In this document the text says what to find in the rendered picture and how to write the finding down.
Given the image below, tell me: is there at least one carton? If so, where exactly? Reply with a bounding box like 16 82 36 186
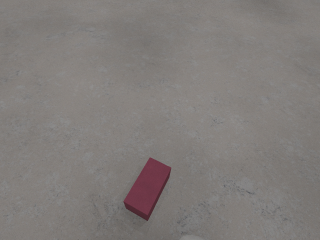
123 157 171 221

